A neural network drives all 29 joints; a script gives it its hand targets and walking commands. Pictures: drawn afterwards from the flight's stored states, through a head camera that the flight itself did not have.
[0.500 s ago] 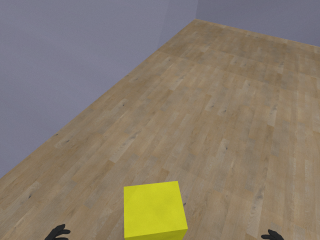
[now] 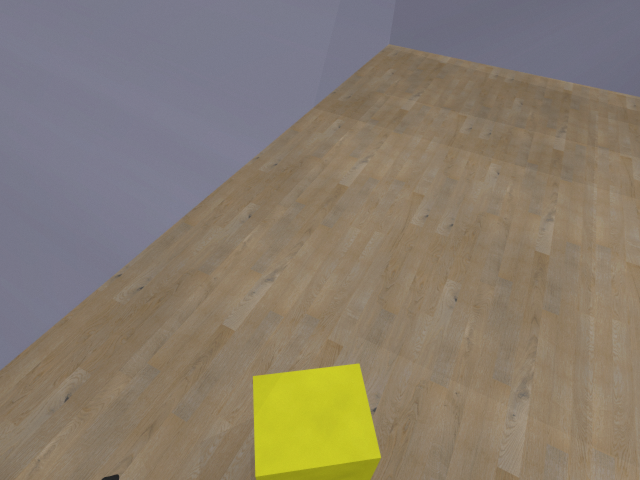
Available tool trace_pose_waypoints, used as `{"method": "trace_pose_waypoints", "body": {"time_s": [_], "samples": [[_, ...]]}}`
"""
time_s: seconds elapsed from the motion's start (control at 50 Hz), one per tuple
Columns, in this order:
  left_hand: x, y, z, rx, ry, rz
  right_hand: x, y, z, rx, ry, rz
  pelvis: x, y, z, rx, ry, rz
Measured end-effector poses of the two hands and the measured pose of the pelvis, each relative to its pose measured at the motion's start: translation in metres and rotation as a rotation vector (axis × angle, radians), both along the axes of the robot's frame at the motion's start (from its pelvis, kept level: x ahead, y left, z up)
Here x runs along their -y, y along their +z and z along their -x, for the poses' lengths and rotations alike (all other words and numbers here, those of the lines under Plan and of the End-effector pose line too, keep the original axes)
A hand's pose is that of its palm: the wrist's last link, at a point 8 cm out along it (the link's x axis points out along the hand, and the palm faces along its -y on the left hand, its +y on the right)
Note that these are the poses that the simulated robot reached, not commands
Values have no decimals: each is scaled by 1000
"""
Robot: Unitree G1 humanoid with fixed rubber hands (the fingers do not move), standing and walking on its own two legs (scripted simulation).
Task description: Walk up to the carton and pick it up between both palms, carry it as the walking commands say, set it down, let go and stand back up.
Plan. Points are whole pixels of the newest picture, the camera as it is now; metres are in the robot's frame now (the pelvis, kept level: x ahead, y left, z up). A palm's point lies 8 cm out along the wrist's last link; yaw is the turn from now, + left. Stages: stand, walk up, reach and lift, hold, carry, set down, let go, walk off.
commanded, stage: stand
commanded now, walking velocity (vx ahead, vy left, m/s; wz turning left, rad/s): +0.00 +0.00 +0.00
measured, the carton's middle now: (311, 432) +0.42 +0.02 -0.65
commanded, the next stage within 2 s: none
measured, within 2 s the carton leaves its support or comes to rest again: neither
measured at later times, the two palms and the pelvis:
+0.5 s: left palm out of the picture +0.08 +0.31 -0.11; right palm out of the picture +0.08 -0.31 -0.09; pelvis -0.01 +0.00 +0.00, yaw +0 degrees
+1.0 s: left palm out of the picture +0.07 +0.31 -0.11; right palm out of the picture +0.08 -0.32 -0.10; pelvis -0.01 +0.00 +0.00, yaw +0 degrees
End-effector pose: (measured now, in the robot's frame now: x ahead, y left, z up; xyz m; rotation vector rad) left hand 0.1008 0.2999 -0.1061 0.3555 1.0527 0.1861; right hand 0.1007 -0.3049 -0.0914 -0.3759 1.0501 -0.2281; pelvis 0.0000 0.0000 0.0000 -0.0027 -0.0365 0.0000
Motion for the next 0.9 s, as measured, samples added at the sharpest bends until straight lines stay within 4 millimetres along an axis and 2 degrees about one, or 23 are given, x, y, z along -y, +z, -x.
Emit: {"method": "trace_pose_waypoints", "body": {"time_s": [0.38,0.9], "samples": [[-6,-2,23,-53,19,-7,5,-3,17,-43,-10,1,0,2,9,7,3,1],[-7,-1,28,-76,27,-13,10,-4,20,-67,-14,2,2,3,11,6,8,1]]}}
